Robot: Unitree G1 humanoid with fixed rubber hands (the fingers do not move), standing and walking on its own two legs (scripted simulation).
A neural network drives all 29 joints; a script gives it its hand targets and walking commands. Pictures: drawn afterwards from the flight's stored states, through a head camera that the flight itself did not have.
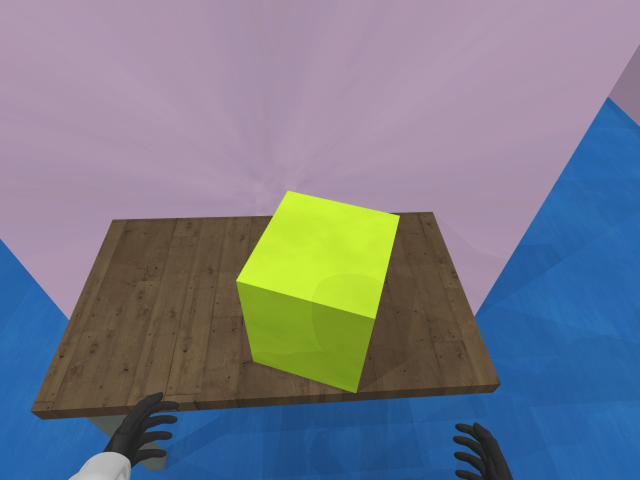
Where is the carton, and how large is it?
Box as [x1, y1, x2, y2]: [236, 191, 399, 392]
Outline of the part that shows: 287,191 236,280 253,360 355,392 371,333 399,216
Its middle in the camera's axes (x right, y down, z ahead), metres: +0.00 +0.09 +0.68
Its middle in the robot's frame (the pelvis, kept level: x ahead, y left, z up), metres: +0.45 +0.03 -0.09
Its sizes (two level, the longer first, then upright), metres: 0.210 0.200 0.250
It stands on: a table, 0.56 m high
